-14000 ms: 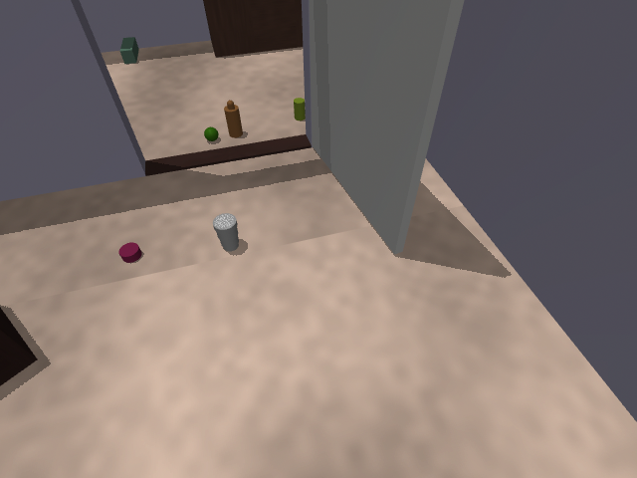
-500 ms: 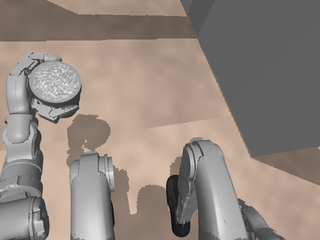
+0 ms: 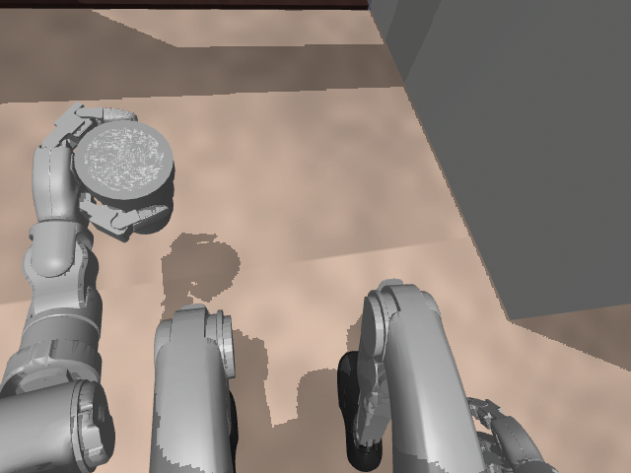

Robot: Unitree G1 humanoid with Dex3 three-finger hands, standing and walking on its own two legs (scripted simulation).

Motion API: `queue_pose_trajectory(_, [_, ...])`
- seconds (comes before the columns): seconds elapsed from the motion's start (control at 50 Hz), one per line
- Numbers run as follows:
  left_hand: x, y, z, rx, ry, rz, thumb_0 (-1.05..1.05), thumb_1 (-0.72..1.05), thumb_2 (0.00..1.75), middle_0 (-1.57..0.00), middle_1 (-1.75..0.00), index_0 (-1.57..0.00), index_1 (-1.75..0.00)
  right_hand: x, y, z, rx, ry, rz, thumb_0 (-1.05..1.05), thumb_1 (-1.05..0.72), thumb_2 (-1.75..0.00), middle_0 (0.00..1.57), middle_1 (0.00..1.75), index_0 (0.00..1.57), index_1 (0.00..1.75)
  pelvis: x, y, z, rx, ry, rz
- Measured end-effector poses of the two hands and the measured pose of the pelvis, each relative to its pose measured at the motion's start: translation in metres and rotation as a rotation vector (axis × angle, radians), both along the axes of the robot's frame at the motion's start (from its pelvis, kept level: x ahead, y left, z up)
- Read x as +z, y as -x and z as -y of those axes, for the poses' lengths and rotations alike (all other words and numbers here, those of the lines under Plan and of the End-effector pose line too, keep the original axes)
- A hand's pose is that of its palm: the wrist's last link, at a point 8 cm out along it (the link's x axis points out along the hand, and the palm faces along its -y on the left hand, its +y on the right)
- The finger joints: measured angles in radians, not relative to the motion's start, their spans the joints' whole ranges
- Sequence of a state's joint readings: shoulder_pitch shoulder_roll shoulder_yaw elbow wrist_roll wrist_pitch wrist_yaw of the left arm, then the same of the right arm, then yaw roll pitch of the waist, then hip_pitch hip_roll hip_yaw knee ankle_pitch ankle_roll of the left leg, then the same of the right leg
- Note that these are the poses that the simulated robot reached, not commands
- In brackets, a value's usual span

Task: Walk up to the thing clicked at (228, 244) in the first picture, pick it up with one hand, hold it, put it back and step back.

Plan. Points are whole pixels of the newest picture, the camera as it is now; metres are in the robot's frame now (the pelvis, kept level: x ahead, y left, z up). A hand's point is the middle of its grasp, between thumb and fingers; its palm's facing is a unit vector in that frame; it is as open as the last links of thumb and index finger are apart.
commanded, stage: settle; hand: left
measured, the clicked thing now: (137, 189) +0.47 +0.19 -0.07
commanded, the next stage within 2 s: lift in 0.18 s
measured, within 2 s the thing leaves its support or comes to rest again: neither
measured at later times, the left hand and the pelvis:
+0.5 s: hand (116, 169) +0.47 +0.20 -0.01, palm faces +0.04 -1.00 -0.05, open 11.9 cm; pelvis +0.00 +0.00 +0.02, yaw +1 degrees
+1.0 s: hand (66, 136) +0.43 +0.19 +0.11, palm faces +0.04 -1.00 -0.04, open 11.9 cm; pelvis +0.01 +0.00 +0.10, yaw +2 degrees
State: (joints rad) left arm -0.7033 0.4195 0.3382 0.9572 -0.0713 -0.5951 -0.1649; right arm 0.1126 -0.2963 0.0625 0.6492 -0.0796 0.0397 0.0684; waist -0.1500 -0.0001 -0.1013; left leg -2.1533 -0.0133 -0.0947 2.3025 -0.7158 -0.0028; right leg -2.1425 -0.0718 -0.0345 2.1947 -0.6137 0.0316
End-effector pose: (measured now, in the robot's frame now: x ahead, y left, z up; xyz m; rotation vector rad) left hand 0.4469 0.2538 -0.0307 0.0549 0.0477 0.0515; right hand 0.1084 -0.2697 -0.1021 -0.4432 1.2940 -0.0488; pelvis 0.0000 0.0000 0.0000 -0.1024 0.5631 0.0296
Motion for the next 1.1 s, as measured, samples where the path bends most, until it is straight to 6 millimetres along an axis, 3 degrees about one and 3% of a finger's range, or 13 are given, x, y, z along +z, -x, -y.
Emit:
queue_pose_trajectory(0.38, [0.015,0.0,0.001,0.012,0.001,0.0,-0.01,-0.58,1.01,-0.68,-0.92,-0.61,-0.96,0.006,0.001,-0.002,-0.015,-0.013,0.011,0.0,-0.94,-0.91,0.2,0.3,0.2,0.3,0.01,0.0,0.0,0.007,-0.012,-0.008])
queue_pose_trajectory(0.58, [0.037,0.007,0.001,-0.021,0.006,0.007,-0.01,-0.59,1.02,-0.68,-0.93,-0.61,-0.96,0.017,-0.003,-0.003,-0.036,-0.026,0.041,0.0,-0.96,-0.91,0.2,0.3,0.2,0.3,0.023,-0.001,0.001,0.01,-0.02,-0.01])
queue_pose_trajectory(0.84, [0.097,0.027,0.004,-0.027,0.012,0.013,-0.01,-0.59,1.03,-0.68,-0.92,-0.62,-0.96,0.056,-0.027,-0.008,-0.056,-0.056,0.141,0.0,-0.95,-0.91,0.2,0.3,0.2,0.3,0.065,-0.004,0.002,0.011,-0.033,-0.009])
queue_pose_trajectory(1.1, [0.183,0.048,0.007,-0.001,0.016,0.008,-0.01,-0.6,1.03,-0.68,-0.92,-0.62,-0.96,0.127,-0.057,-0.018,-0.09,-0.082,0.26,0.0,-0.92,-0.91,0.2,0.3,0.2,0.3,0.133,-0.013,0.0,0.009,-0.039,0.035])
